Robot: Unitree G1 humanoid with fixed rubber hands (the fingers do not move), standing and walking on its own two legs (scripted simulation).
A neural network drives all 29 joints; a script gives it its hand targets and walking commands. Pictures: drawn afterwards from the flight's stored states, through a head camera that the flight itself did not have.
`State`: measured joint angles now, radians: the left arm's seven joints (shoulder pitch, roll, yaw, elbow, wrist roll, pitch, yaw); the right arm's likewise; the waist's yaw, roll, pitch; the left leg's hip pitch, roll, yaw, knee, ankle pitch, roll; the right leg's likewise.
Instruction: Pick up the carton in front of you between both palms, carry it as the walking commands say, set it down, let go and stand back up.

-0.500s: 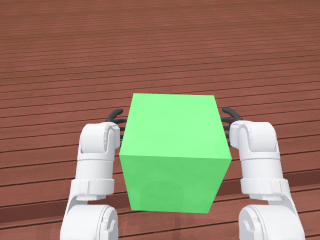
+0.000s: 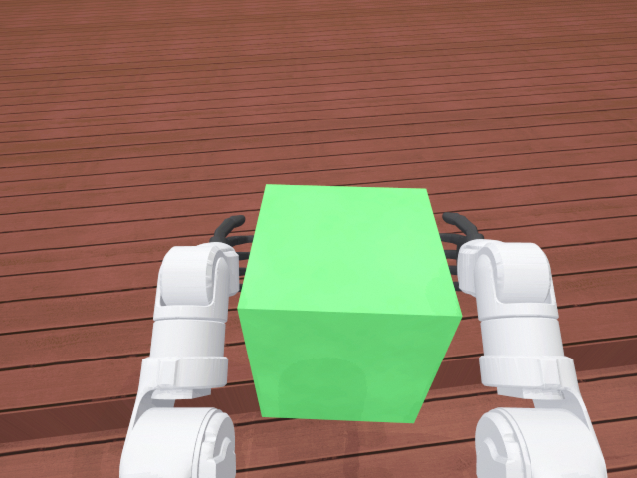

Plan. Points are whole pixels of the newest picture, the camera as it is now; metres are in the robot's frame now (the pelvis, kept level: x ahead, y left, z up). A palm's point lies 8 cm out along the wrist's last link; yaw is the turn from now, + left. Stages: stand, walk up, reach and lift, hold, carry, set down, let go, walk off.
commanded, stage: carry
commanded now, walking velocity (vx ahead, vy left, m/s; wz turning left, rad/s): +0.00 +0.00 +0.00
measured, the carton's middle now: (341, 306) +0.34 +0.00 +0.05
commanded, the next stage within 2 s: none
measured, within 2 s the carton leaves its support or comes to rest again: neither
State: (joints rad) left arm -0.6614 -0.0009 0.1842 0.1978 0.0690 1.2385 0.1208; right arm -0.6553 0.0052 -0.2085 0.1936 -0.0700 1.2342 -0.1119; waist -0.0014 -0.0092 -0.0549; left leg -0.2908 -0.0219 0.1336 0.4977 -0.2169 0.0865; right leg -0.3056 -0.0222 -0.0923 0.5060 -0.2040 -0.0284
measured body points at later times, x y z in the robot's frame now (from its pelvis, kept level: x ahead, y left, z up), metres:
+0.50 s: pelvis +0.02 -0.01 +0.00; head +0.01 -0.02 +0.45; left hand +0.39 +0.14 +0.16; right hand +0.38 -0.17 +0.15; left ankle +0.03 +0.07 -0.73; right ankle +0.01 -0.11 -0.69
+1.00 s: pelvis +0.18 -0.13 +0.00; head +0.22 -0.17 +0.45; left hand +0.56 +0.03 +0.15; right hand +0.58 -0.27 +0.14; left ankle +0.21 -0.03 -0.43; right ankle +0.05 -0.18 -0.73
